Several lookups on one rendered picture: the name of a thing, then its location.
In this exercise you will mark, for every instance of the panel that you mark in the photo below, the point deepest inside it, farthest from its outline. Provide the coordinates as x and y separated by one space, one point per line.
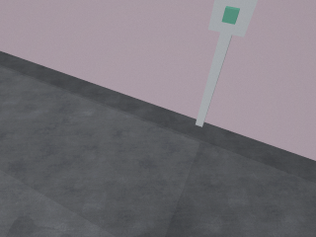
226 30

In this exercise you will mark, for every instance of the button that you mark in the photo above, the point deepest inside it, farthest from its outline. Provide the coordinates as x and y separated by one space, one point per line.
230 15

